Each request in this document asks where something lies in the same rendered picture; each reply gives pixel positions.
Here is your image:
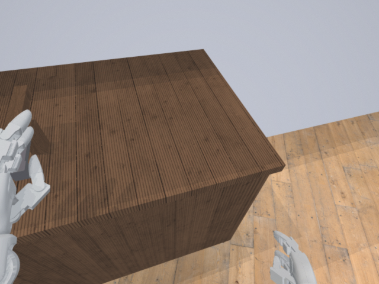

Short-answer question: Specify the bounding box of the robot left forearm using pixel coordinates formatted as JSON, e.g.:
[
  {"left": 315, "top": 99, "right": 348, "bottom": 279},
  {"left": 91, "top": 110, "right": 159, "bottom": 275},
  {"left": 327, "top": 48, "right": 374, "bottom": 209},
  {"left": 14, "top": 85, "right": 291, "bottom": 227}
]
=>
[{"left": 0, "top": 234, "right": 20, "bottom": 284}]

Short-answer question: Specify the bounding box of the tap lever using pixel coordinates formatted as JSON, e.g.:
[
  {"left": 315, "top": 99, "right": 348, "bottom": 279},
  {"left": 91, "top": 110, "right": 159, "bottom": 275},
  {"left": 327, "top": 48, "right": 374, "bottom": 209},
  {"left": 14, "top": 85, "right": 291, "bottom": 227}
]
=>
[{"left": 10, "top": 141, "right": 31, "bottom": 181}]

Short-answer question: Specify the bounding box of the counter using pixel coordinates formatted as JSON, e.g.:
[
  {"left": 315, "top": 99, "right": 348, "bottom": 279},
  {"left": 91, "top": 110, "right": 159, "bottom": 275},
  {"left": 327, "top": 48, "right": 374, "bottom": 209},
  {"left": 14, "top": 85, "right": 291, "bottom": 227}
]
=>
[{"left": 0, "top": 49, "right": 286, "bottom": 284}]

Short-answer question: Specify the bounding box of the right robot hand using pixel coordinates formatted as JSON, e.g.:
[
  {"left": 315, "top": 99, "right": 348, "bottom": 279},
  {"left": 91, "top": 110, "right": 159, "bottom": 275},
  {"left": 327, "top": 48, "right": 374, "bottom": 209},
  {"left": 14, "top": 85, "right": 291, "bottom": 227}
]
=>
[{"left": 270, "top": 231, "right": 317, "bottom": 284}]

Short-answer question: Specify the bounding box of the left robot hand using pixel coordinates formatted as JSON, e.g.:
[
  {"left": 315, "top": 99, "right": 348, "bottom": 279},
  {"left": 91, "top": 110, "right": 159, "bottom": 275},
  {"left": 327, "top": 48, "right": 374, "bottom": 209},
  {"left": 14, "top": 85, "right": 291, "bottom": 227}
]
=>
[{"left": 0, "top": 109, "right": 50, "bottom": 234}]

